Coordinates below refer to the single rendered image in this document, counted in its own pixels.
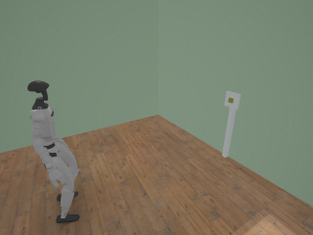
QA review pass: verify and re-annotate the robot right forearm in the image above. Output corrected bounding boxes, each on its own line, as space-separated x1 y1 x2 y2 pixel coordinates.
33 140 57 172

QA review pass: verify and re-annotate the robot thigh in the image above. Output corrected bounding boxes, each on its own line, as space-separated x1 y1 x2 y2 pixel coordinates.
44 154 74 195
56 141 78 176

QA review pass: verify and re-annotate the right robot upper arm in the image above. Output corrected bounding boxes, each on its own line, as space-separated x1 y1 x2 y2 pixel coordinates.
31 110 46 146

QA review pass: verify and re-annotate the robot left forearm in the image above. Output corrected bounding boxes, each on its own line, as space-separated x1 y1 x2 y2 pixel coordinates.
54 132 60 142

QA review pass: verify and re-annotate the left robot hand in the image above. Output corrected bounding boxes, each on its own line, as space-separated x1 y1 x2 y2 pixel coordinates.
55 138 68 148

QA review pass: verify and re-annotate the right robot thigh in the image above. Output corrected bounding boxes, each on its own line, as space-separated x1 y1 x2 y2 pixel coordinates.
44 154 74 195

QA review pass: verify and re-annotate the left robot thigh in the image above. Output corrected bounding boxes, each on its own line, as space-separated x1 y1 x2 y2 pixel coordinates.
56 141 78 176

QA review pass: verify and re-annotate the right robot hand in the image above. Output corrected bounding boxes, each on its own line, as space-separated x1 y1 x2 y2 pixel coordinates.
49 169 67 189

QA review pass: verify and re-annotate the panel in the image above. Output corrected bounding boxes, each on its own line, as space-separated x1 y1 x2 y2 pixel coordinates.
222 91 241 158

